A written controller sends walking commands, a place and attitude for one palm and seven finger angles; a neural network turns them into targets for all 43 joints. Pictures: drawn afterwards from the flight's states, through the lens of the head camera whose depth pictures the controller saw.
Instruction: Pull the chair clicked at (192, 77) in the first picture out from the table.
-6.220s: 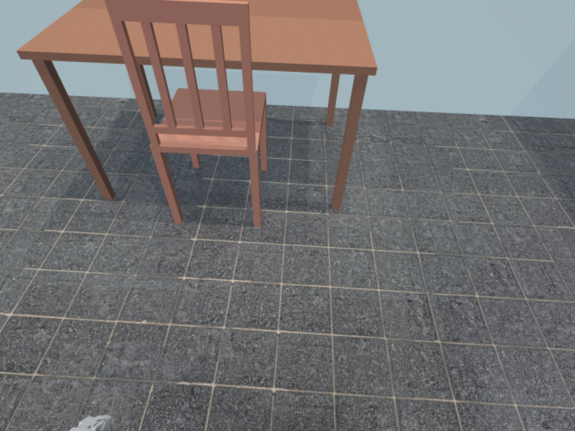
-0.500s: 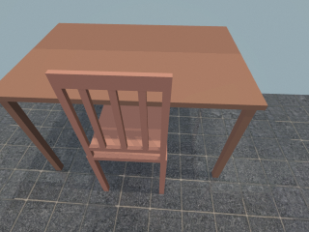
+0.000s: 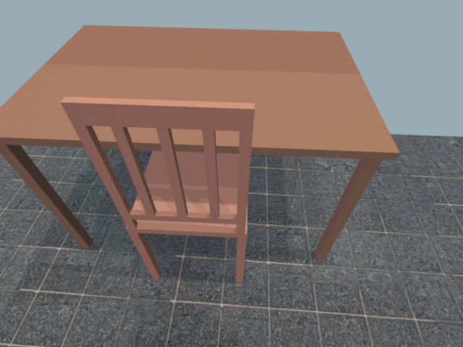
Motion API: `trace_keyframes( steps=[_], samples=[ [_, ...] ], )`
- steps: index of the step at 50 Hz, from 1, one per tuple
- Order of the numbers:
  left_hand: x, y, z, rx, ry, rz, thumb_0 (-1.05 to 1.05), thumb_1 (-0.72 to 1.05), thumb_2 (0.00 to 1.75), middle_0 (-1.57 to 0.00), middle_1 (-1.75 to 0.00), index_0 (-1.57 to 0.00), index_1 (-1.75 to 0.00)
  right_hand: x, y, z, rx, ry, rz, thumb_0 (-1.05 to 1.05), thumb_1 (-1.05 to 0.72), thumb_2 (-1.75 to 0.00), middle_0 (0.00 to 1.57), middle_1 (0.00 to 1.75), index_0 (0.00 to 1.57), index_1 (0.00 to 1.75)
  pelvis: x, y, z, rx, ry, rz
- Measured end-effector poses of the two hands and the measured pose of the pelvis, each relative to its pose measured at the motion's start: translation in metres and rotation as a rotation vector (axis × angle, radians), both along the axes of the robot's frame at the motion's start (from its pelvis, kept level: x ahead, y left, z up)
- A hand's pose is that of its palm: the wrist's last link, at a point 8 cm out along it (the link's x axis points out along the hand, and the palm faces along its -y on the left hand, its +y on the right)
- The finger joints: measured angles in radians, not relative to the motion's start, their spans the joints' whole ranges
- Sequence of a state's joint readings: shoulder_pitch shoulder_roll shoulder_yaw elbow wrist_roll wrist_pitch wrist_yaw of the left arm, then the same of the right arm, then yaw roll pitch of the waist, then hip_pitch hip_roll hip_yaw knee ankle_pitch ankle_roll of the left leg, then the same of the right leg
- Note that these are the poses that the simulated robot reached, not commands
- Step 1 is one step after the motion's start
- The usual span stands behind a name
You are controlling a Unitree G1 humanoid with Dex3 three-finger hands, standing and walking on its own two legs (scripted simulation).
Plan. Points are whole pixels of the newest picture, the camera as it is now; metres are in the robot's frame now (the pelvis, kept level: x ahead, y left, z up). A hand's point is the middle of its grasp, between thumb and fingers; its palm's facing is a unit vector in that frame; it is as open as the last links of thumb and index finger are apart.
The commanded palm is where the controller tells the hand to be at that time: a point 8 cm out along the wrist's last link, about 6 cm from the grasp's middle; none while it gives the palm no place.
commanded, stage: look again from close up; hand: left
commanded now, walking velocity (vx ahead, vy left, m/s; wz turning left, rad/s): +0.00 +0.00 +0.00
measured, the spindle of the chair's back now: (174, 177) +0.52 +0.18 -0.08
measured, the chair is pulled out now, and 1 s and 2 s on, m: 0.00 0.00 0.00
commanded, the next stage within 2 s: none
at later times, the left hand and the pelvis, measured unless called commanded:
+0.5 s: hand out of the picture -0.01 +0.21 -0.19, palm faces +0.04 -0.98 -0.17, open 7.4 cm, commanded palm none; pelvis -0.01 +0.04 +0.00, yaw +1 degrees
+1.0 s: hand out of the picture -0.04 +0.22 -0.19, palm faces +0.05 -0.99 -0.14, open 7.4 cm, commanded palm none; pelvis +0.00 +0.06 +0.00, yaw +1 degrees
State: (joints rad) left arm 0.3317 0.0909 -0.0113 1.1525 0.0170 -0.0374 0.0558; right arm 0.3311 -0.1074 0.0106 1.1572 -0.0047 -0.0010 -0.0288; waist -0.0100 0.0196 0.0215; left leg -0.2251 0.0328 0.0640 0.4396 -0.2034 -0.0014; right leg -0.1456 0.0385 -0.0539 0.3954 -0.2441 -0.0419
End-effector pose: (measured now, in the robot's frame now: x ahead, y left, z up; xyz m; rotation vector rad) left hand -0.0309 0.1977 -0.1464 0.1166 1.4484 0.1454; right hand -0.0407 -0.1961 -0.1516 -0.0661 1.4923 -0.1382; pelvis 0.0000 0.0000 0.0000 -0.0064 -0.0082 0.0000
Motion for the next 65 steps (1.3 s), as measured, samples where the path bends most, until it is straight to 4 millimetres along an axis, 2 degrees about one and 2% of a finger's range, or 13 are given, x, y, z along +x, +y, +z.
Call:
trace_keyframes(
  steps=[9, 17, 25, 42, 65],
  samples=[
    [0.014, 0.023, -0.008, 0.005, -0.082, -0.01, 0.0, 0.91, 0.9, -0.2, -0.3, -0.2, -0.3, 0.036, -0.007, 0.0, -0.061, -0.143, 0.027, 0.02, -0.92, -0.9, 0.2, 0.3, 0.19, 0.29, -0.004, 0.015, -0.007, -0.005, -0.022, 0.013],
    [0.023, 0.049, -0.008, 0.019, -0.123, -0.009, 0.01, 0.92, 0.9, -0.2, -0.3, -0.2, -0.3, 0.048, -0.001, 0.008, -0.085, -0.176, 0.06, 0.01, -0.92, -0.9, 0.2, 0.3, 0.19, 0.29, -0.006, 0.028, -0.006, -0.003, -0.015, 0.02],
    [0.014, 0.061, -0.01, 0.008, -0.095, 0.0, 0.0, 0.91, 0.9, -0.2, -0.3, -0.2, -0.3, 0.047, 0.01, 0.012, -0.091, -0.153, 0.078, 0.01, -0.92, -0.9, 0.2, 0.3, 0.19, 0.29, -0.006, 0.039, -0.004, -0.005, -0.012, 0.026],
    [-0.014, 0.065, -0.012, -0.032, 0.001, 0.021, 0.0, 0.91, 0.9, -0.2, -0.3, -0.2, -0.3, 0.04, 0.032, 0.014, -0.091, -0.104, 0.068, 0.01, -0.91, -0.9, 0.2, 0.3, 0.2, 0.29, -0.002, 0.058, -0.002, -0.005, -0.008, 0.024],
    [-0.005, 0.072, -0.01, -0.025, -0.007, 0.01, 0.0, 0.91, 0.9, -0.2, -0.3, -0.2, -0.3, 0.031, 0.047, 0.011, -0.074, -0.084, 0.036, 0.01, -0.91, -0.9, 0.2, 0.3, 0.2, 0.29, 0.002, 0.066, -0.001, 0.0, -0.007, 0.01]
  ],
)
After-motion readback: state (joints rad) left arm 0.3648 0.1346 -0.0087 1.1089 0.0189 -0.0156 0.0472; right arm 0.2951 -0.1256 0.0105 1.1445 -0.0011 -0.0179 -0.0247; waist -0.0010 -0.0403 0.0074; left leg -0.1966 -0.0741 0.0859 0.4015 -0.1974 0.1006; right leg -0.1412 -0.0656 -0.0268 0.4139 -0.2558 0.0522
